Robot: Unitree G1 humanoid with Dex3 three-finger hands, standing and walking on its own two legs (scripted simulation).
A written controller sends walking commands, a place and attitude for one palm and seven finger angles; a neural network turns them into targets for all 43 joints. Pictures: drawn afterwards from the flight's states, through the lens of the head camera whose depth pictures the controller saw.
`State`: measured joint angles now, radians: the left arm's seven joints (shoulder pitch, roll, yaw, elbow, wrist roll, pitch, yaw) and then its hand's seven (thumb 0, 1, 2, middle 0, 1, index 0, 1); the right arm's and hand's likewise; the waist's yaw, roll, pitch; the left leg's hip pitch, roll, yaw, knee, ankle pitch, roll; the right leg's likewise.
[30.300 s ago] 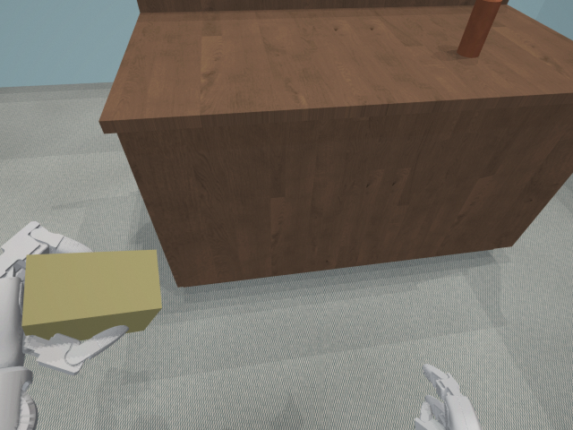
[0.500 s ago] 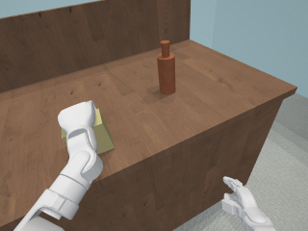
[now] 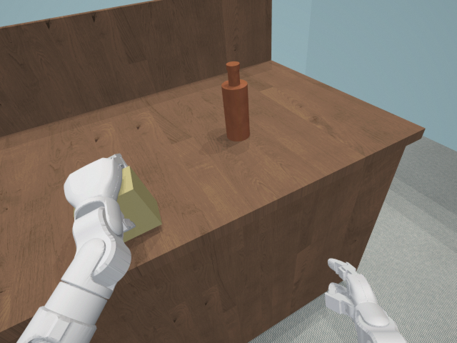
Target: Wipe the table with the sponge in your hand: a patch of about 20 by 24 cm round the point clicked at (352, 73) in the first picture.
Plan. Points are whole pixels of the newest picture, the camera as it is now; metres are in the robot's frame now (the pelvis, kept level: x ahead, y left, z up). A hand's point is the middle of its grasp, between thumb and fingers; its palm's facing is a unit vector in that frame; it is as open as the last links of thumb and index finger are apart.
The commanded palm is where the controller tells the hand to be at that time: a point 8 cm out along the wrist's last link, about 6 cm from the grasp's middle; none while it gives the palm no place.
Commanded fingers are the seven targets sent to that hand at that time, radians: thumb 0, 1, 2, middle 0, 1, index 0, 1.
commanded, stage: slide back across to the middle lane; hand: left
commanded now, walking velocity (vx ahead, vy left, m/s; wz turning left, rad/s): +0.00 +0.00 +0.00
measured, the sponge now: (125, 213) +0.31 +0.24 +0.10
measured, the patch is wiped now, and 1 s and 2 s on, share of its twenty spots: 1.00 1.00 1.00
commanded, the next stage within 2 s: wipe forward along the middle lane in 0.30 s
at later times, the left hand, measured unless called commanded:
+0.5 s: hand (74, 219) +0.26 +0.30 +0.14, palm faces +0.08 -0.07 -0.99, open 10.4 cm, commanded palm +0.23 +0.30 +0.20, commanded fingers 0.00 0.10 1.30 -1.20 -1.60 -1.20 -1.60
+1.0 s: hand (67, 201) +0.30 +0.34 +0.14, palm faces +0.02 -0.03 -1.00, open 10.4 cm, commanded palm +0.28 +0.34 +0.18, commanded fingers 0.00 0.10 1.30 -1.20 -1.60 -1.20 -1.60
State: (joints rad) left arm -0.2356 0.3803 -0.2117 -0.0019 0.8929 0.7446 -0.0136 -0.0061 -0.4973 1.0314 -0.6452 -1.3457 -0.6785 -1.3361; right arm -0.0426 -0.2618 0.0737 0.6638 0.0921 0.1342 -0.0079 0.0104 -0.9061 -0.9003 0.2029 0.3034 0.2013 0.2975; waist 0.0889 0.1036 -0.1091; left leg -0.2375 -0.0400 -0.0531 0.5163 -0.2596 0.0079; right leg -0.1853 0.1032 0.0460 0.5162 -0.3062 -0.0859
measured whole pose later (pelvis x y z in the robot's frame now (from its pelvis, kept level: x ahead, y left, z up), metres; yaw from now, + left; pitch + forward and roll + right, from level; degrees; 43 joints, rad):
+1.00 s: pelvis -0.02 +0.01 +0.00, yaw +2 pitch +0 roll +0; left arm -0.40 0.53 -0.06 0.41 0.93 0.44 -0.07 -0.01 -0.52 1.03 -0.68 -1.32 -0.71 -1.31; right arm 0.11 -0.30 0.04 0.73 0.08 0.04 -0.07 0.01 -0.91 -0.90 0.20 0.30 0.20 0.30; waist 0.07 0.11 -0.08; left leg -0.30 -0.05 -0.09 0.51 -0.22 0.02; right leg -0.22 0.09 0.01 0.48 -0.27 -0.07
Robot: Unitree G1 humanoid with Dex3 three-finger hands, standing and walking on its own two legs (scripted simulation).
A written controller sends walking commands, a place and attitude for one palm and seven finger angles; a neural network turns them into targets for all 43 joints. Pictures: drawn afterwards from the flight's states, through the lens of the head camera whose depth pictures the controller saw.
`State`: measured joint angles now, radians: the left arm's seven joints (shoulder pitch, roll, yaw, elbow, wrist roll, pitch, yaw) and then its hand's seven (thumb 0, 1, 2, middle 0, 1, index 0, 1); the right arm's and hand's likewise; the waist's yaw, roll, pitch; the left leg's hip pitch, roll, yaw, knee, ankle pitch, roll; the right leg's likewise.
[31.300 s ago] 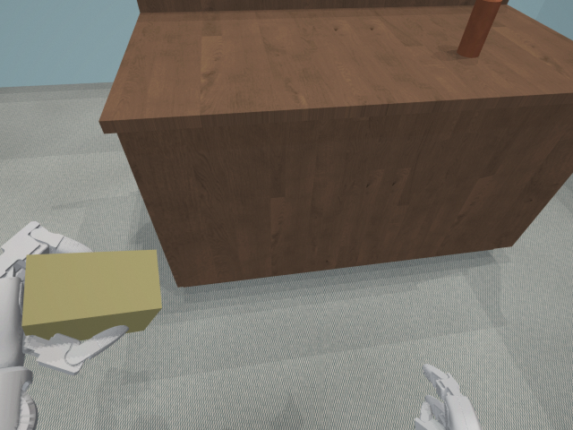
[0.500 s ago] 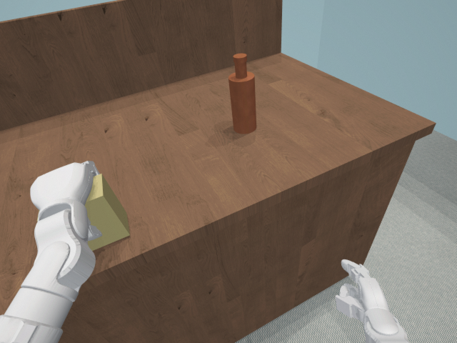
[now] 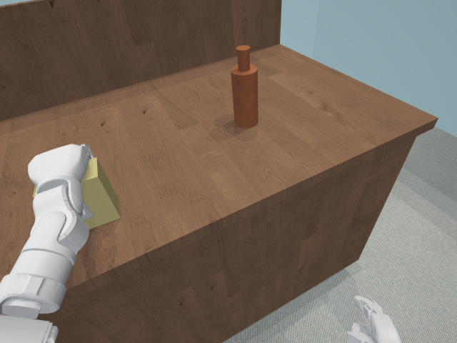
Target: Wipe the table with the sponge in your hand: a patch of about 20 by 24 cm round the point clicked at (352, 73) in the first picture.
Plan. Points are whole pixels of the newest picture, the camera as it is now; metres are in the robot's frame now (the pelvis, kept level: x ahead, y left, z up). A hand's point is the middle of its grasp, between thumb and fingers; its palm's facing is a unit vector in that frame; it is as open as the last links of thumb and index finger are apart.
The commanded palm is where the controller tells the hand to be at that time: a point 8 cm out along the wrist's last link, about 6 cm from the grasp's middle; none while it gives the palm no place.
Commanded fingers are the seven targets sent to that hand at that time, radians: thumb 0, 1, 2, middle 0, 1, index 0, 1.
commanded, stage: wipe forward along the middle lane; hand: left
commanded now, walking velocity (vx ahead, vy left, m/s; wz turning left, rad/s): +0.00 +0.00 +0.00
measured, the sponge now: (85, 203) +0.33 +0.32 +0.09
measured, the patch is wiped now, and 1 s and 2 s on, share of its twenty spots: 1.00 1.00 1.00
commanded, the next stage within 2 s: slide back across to the first lane in 1.02 s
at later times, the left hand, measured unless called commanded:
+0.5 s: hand (73, 170) +0.37 +0.35 +0.14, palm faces -0.03 -0.02 -1.00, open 10.4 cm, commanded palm +0.35 +0.35 +0.17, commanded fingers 0.00 0.10 1.30 -1.20 -1.60 -1.20 -1.60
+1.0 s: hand (71, 157) +0.41 +0.37 +0.14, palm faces -0.07 -0.02 -1.00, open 10.4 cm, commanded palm +0.40 +0.37 +0.17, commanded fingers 0.00 0.10 1.30 -1.20 -1.60 -1.20 -1.60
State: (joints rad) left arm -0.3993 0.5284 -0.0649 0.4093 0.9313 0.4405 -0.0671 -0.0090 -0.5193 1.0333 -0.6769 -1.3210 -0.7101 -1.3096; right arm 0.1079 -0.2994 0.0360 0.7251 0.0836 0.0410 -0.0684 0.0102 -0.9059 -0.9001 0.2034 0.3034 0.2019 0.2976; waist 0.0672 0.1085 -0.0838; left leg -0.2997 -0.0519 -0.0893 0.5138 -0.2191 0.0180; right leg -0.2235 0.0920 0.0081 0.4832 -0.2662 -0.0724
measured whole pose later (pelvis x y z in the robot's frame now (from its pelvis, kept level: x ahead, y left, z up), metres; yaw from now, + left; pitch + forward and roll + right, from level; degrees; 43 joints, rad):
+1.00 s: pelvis +0.01 +0.03 +0.00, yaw +0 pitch +7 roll -2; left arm -0.75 0.61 -0.02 0.90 1.01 0.27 -0.04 0.01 -0.53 1.04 -0.69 -1.32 -0.72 -1.31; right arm 0.21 -0.30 0.02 0.73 0.08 0.10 -0.05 0.01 -0.91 -0.90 0.20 0.30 0.20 0.30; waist 0.01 0.08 -0.11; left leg -0.41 -0.07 -0.08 0.53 -0.22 0.05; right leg -0.31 0.08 0.02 0.45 -0.25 -0.04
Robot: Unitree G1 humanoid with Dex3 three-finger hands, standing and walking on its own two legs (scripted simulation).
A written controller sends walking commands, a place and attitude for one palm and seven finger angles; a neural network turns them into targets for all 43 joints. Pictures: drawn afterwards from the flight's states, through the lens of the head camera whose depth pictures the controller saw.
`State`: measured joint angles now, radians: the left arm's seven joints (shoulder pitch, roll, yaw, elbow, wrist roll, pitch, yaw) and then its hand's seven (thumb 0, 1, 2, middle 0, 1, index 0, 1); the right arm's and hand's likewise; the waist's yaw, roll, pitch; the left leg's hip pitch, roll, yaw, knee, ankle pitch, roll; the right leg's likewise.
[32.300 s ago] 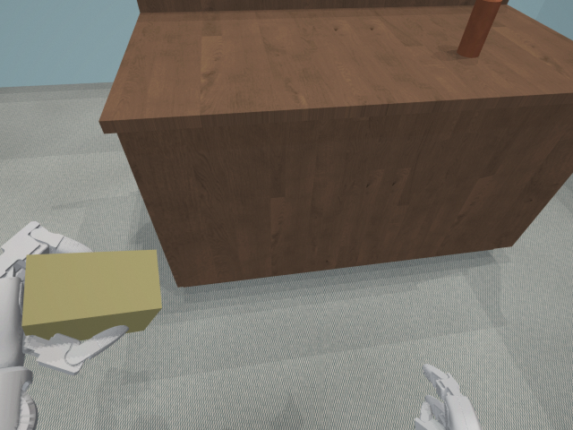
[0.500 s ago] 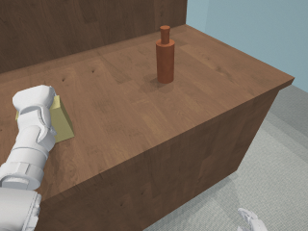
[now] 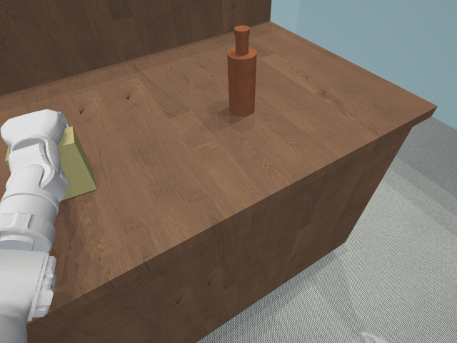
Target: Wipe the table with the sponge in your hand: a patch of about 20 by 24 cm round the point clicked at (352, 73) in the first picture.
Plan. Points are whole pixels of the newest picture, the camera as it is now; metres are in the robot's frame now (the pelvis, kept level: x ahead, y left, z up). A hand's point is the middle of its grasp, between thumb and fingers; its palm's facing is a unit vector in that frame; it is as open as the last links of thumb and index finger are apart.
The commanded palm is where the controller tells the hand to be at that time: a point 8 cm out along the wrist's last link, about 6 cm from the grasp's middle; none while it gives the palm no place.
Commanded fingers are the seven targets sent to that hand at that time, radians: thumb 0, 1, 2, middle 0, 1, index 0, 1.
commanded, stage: wipe forward along the middle lane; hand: left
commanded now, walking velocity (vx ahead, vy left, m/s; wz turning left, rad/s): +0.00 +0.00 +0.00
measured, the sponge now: (59, 174) +0.39 +0.35 +0.09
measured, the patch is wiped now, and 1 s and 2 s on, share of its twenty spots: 1.00 1.00 1.00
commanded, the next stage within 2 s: slide back across to the first lane in 0.02 s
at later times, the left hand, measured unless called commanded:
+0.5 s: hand (28, 153) +0.40 +0.39 +0.14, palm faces -0.05 -0.04 -1.00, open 10.4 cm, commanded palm +0.36 +0.38 +0.20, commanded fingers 0.00 0.10 1.30 -1.20 -1.60 -1.20 -1.60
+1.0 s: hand out of the picture +0.36 +0.43 +0.14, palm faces -0.07 +0.00 -1.00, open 10.4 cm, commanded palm +0.33 +0.41 +0.20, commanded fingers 0.00 0.10 1.30 -1.20 -1.60 -1.20 -1.60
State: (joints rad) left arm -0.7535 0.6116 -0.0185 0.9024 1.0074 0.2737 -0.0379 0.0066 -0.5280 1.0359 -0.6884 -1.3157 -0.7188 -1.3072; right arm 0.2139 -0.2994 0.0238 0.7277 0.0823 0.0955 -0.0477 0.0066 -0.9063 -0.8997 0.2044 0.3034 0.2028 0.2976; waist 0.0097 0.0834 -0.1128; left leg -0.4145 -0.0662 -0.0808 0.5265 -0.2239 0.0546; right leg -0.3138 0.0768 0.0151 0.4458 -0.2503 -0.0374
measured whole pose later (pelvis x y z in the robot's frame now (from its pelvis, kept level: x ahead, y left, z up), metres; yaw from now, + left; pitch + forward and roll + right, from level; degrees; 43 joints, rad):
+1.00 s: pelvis +0.01 +0.03 +0.00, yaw +1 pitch +6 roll -2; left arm -0.57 0.71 0.09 0.65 0.99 0.18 -0.12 0.00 -0.53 1.04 -0.69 -1.32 -0.71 -1.31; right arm 0.16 -0.30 0.02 0.66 0.07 0.10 -0.04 0.01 -0.91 -0.90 0.20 0.30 0.20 0.30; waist 0.05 0.08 -0.06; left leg -0.35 -0.10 -0.09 0.48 -0.22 0.09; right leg -0.23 0.04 0.00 0.37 -0.24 -0.01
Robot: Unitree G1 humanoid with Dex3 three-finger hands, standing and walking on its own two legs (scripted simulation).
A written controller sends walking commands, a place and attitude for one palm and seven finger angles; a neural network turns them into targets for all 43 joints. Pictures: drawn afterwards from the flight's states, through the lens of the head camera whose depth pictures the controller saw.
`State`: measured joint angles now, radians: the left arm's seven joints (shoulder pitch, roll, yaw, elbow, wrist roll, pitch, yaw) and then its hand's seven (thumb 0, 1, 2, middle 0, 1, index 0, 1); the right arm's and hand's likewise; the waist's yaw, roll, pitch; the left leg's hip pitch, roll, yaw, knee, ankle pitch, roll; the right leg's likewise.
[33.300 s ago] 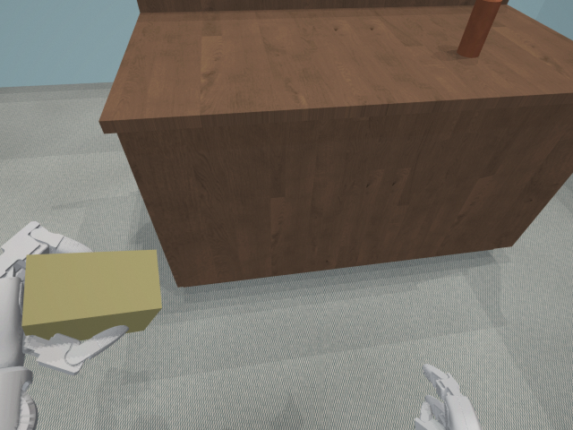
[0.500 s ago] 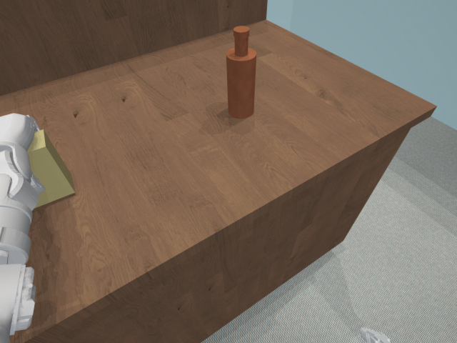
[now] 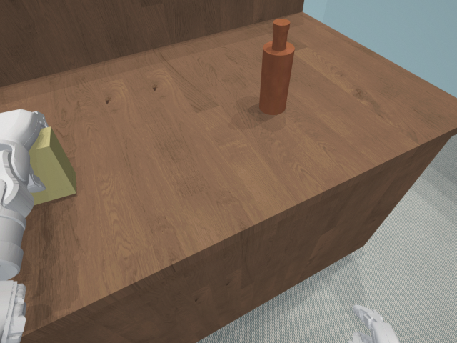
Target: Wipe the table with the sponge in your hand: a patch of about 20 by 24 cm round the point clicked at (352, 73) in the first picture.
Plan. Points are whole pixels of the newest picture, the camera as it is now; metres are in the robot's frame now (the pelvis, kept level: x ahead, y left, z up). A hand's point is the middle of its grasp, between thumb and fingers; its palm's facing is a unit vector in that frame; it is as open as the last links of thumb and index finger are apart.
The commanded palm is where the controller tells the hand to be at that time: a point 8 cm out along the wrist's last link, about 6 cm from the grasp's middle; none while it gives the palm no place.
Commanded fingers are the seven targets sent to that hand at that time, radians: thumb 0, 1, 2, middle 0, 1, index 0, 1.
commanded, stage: wipe back along the first lane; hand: left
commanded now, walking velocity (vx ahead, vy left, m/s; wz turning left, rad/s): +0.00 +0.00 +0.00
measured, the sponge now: (36, 176) +0.35 +0.39 +0.10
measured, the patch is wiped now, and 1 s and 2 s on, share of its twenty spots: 1.00 1.00 1.00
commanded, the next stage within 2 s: lift the sponge slowly off the table in 1.48 s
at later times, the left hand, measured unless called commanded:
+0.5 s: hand (32, 177) +0.32 +0.36 +0.13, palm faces +0.03 -0.01 -1.00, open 10.4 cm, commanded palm +0.28 +0.34 +0.18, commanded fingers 0.00 0.10 1.30 -1.20 -1.60 -1.20 -1.60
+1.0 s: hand (37, 196) +0.28 +0.33 +0.13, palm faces +0.06 -0.01 -1.00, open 10.4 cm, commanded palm +0.24 +0.31 +0.16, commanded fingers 0.00 0.10 1.30 -1.20 -1.60 -1.20 -1.60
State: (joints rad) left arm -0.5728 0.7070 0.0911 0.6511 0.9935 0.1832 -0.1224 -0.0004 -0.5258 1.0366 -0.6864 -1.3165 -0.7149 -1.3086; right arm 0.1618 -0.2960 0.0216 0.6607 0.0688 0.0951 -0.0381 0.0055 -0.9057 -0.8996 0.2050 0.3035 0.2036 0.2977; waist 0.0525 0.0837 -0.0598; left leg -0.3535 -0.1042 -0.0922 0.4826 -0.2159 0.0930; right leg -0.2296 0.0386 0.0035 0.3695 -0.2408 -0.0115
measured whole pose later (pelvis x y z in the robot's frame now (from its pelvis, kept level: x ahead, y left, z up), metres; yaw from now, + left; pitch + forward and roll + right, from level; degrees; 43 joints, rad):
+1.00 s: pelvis +0.00 -0.01 +0.00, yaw -1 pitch +2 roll -2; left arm -0.09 0.61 0.07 0.06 0.90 0.42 -0.07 0.00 -0.51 1.04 -0.66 -1.34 -0.69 -1.33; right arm 0.08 -0.30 0.04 0.63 0.08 0.09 -0.01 0.01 -0.91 -0.90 0.20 0.30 0.20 0.30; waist 0.09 0.12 -0.08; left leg -0.29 -0.09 -0.07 0.53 -0.26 0.08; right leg -0.18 0.06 0.02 0.43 -0.28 -0.02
